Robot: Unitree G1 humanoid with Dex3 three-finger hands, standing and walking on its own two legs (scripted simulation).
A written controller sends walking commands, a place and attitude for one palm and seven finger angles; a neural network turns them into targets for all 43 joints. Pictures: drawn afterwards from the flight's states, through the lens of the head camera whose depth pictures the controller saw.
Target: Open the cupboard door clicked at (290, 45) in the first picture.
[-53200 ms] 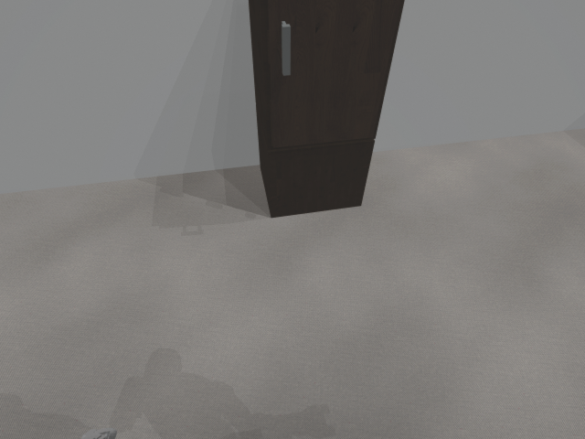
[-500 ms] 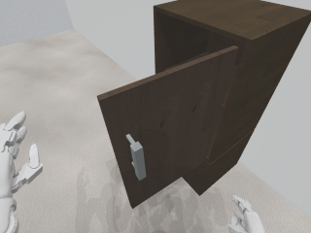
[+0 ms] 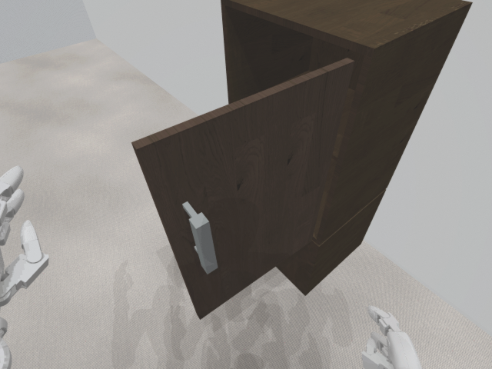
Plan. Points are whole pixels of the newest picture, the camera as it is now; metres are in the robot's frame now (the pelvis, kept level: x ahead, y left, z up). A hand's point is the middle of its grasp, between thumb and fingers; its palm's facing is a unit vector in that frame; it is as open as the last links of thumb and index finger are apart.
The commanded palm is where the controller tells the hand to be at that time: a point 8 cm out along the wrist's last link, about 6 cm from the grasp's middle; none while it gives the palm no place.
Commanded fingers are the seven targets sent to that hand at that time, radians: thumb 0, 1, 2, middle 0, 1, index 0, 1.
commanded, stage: step back with the hand held close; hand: left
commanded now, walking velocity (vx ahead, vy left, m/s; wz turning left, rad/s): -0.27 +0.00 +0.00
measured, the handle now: (199, 237) +0.32 +0.12 +0.03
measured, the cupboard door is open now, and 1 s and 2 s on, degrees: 86 86 86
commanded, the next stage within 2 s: stop stepping back and stand still in 0.96 s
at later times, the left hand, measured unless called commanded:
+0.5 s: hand out of the picture +0.13 +0.29 +0.15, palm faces +0.46 -0.73 -0.51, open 7.4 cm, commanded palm +0.07 +0.32 +0.17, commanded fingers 0.00 0.90 0.90 -0.20 -0.30 -0.20 -0.30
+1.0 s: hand out of the picture +0.08 +0.27 +0.16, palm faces +0.38 -0.81 -0.44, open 7.4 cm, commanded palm +0.01 +0.30 +0.17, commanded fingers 0.00 0.90 0.90 -0.20 -0.30 -0.20 -0.30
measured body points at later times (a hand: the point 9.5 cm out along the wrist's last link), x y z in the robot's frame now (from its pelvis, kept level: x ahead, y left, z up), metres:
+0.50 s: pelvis -0.07 +0.02 -0.02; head -0.05 +0.02 +0.43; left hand +0.10 +0.32 +0.18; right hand +0.11 -0.22 -0.10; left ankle -0.01 +0.10 -0.74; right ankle +0.02 -0.10 -0.74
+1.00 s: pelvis -0.14 +0.01 -0.01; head -0.11 +0.04 +0.44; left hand +0.05 +0.31 +0.18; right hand +0.05 -0.20 -0.08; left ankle -0.01 +0.10 -0.74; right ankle -0.27 -0.11 -0.74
